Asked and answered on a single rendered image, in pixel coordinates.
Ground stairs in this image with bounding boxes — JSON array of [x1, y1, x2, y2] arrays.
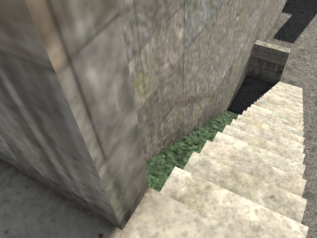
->
[[160, 81, 309, 238]]

